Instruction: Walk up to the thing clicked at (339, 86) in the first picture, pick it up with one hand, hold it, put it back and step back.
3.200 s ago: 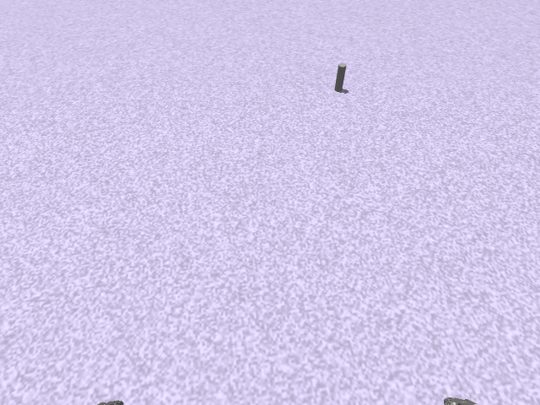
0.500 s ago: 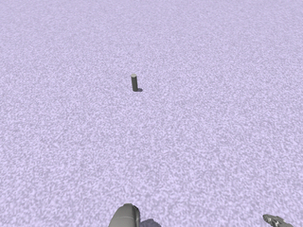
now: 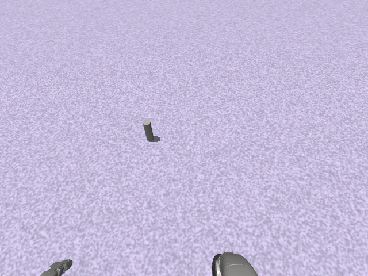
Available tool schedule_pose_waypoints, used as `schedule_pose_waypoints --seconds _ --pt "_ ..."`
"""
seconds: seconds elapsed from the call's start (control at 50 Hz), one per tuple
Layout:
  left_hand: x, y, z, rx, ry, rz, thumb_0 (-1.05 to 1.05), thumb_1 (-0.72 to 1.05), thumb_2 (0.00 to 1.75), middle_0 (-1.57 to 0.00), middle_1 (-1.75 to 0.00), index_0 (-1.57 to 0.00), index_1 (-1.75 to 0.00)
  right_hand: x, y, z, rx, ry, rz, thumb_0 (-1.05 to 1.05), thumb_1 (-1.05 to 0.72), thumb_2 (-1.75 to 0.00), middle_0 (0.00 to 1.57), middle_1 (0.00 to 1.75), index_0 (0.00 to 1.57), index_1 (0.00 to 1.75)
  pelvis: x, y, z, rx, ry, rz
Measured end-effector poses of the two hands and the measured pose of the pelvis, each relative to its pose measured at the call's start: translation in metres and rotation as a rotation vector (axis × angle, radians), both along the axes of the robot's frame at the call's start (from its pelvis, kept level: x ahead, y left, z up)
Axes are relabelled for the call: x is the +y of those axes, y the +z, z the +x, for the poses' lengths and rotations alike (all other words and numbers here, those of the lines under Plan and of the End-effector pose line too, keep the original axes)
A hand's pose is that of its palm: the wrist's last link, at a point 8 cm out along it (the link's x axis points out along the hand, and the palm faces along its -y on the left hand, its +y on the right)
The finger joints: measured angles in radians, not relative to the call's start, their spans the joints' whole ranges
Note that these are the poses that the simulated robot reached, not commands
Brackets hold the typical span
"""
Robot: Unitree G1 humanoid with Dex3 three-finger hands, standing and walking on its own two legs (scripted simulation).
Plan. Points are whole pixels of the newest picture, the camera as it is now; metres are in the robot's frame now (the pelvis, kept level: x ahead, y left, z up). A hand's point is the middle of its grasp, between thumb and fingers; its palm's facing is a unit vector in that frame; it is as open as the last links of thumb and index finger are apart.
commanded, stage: walk up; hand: left
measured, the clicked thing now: (148, 131) +1.04 +0.23 -0.68
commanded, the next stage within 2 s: none
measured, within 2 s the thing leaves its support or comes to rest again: neither
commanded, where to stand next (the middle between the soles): +0.71 +0.03 m, yaw +0 degrees
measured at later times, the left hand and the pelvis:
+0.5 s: hand (74, 242) +0.22 +0.31 -0.15, palm faces +0.02 -0.92 -0.38, open 7.4 cm; pelvis +0.22 +0.02 -0.01, yaw +2 degrees
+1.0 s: hand (101, 153) +0.49 +0.27 -0.12, palm faces -0.01 -0.91 -0.41, open 7.4 cm; pelvis +0.40 +0.00 +0.00, yaw +1 degrees
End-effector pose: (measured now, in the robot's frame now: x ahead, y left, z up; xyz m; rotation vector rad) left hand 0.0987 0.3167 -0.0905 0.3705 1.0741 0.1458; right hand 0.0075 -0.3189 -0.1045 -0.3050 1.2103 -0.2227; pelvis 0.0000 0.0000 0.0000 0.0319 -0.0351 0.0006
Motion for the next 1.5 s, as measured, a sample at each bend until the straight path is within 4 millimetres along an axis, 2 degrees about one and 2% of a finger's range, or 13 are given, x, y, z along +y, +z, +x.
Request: schedule_pose_waypoints --seconds 0.1,0.24,0.42,0.52,0.62,0.74,0.84,0.94,1.12,1.22,1.3,1.38,1.5 --pt "-0.023 0.004 0.06 -0.09 0.009 0.021 0.01 0.9 0.9 -0.2 -0.3 -0.2 -0.3 -0.017 -0.022 0.057 0.028 0.018 0.011 0.01 -0.9 -0.9 0.2 0.3 0.21 0.3 -0.019 -0.01 0.048 -0.014 0.011 -0.02" --pt "-0.031 0.019 0.076 -0.038 0.049 0.022 0.01 0.9 0.9 -0.2 -0.3 -0.2 -0.3 -0.017 -0.005 0.155 -0.056 0.078 0.036 0.01 -0.91 -0.9 0.2 0.3 0.21 0.3 -0.02 0.009 0.1 -0.011 0.011 -0.025" --pt "0.007 0.001 0.095 0.066 0.127 0.02 0.01 0.9 0.9 -0.21 -0.3 -0.2 -0.3 0.001 0.01 0.257 -0.055 0.146 -0.003 0.0 -0.9 -0.9 0.2 0.3 0.21 0.3 -0.001 0.005 0.178 0.002 0.031 -0.059" --pt "0.036 -0.026 0.126 0.138 0.146 0.016 0.01 0.9 0.9 -0.2 -0.3 -0.2 -0.3 0.022 0.011 0.315 -0.115 0.151 -0.05 0.0 -0.9 -0.9 0.2 0.3 0.21 0.3 0.023 -0.01 0.227 -0.003 0.03 -0.039" --pt "0.04 -0.026 0.182 0.141 0.107 -0.004 0.01 0.9 0.9 -0.2 -0.3 -0.2 -0.3 0.037 0.025 0.339 -0.14 0.114 -0.049 0.0 -0.9 -0.9 0.2 0.3 0.21 0.3 0.031 0.0 0.262 -0.009 0.022 -0.037" --pt "0.033 -0.015 0.252 0.106 0.051 -0.023 0.01 0.9 0.9 -0.2 -0.3 -0.2 -0.3 0.035 0.026 0.354 -0.089 0.081 -0.042 0.0 -0.9 -0.9 0.2 0.3 0.21 0.3 0.031 0.007 0.304 -0.007 0.009 -0.022" --pt "0.021 -0.005 0.312 0.072 0.023 -0.001 0.01 0.9 0.9 -0.2 -0.3 -0.2 -0.3 0.019 0.011 0.371 -0.041 0.047 -0.018 0.0 -0.9 -0.9 0.21 0.3 0.21 0.3 0.02 0.004 0.345 -0.003 0.005 -0.01" --pt "0.006 -0.001 0.364 -0.008 0.027 0.049 0.01 0.9 0.9 -0.2 -0.3 -0.2 -0.3 -0.001 -0.017 0.405 0.001 0.04 0.0 0.01 -0.9 -0.9 0.2 0.3 0.21 0.3 0.001 -0.01 0.386 -0.014 0.013 -0.03" --pt "0.003 0.017 0.388 0.013 0.073 0.052 0.01 0.9 0.9 -0.2 -0.3 -0.2 -0.3 0.008 -0.006 0.5 -0.052 0.096 0.032 0.01 -0.9 -0.9 0.2 0.3 0.21 0.3 0.004 0.006 0.44 -0.015 0.01 -0.031" --pt "0.023 0.006 0.398 0.051 0.099 0.041 0.01 0.9 0.9 -0.21 -0.3 -0.2 -0.3 0.021 0.003 0.546 -0.066 0.127 0.012 0.0 -0.9 -0.9 0.2 0.3 0.21 0.3 0.017 0.004 0.473 -0.013 0.018 -0.051" --pt "0.047 -0.017 0.416 0.089 0.111 0.026 0.01 0.9 0.9 -0.21 -0.3 -0.2 -0.3 0.034 0.007 0.582 -0.089 0.134 -0.031 0.0 -0.9 -0.9 0.2 0.3 0.21 0.3 0.037 -0.008 0.505 -0.01 0.027 -0.058" --pt "0.06 -0.032 0.448 0.136 0.098 0.018 0.01 0.9 0.9 -0.2 -0.3 -0.2 -0.3 0.047 0.013 0.599 -0.126 0.1 -0.059 0.0 -0.9 -0.9 0.2 0.3 0.21 0.3 0.051 -0.012 0.53 -0.017 0.016 -0.043" --pt "0.06 -0.025 0.504 0.12 0.052 -0.01 0.01 0.9 0.9 -0.2 -0.3 -0.2 -0.3 0.058 0.026 0.602 -0.072 0.056 -0.065 0.0 -0.9 -0.9 0.2 0.3 0.21 0.3 0.056 0.003 0.563 -0.018 0.001 -0.03"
